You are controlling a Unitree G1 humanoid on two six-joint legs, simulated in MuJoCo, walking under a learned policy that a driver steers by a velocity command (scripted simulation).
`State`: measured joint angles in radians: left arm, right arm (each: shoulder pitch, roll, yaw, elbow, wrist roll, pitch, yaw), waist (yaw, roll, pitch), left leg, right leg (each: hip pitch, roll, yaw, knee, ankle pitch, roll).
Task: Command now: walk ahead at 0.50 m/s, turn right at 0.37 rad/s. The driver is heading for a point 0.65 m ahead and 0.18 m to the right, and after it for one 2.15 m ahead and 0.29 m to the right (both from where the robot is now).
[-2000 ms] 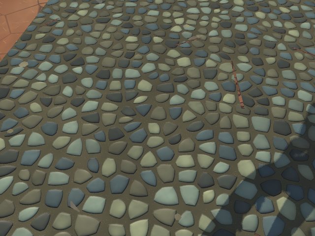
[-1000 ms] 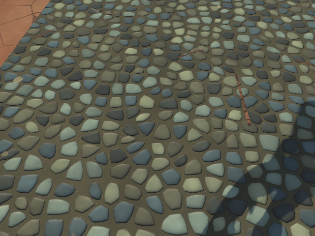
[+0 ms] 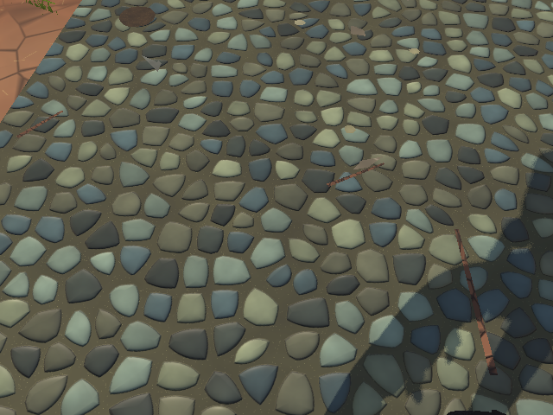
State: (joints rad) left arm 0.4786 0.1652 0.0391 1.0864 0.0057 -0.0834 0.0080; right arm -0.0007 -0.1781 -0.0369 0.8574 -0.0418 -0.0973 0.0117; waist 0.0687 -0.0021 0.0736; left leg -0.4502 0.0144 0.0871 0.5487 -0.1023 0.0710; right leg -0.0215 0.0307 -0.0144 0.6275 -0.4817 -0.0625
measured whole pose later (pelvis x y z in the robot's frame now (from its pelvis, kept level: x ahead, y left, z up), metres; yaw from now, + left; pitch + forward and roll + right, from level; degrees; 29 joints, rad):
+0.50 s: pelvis +0.24 -0.02 +0.00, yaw -16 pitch +1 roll +1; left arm 0.00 0.18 0.05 0.82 0.04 -0.01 -0.06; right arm 0.44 -0.18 -0.05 1.01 -0.02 -0.09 -0.03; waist -0.05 -0.01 0.07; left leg 0.10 0.04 0.36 0.35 -0.43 -0.02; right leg -0.51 -0.01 -0.15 0.63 -0.17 -0.15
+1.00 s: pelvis +0.48 -0.13 +0.02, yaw -27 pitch +1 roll -1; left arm 0.44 0.23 0.04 0.95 0.02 -0.08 0.01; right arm 0.08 -0.23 -0.04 0.79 -0.03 -0.02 0.04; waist 0.06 0.05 0.04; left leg -0.64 0.08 0.06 0.69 -0.01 0.02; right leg 0.11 0.14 0.06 0.15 -0.27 -0.13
